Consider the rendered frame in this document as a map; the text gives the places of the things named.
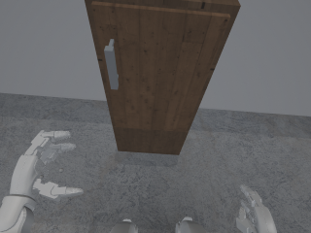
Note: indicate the right robot hand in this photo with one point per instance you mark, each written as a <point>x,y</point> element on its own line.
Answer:
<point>260,219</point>

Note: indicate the robot right thigh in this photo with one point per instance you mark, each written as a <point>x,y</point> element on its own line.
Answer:
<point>189,226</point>

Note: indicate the right robot shin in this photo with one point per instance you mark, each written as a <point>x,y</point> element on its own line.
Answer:
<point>187,218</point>

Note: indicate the left robot hand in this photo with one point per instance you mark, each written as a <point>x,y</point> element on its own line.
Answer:
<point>25,179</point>

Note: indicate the left robot forearm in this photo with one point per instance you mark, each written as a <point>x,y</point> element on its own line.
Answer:
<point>16,213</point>

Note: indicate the cupboard door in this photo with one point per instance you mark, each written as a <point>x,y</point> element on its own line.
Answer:
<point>163,58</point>

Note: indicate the handle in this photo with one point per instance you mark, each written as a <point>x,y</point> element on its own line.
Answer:
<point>110,58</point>

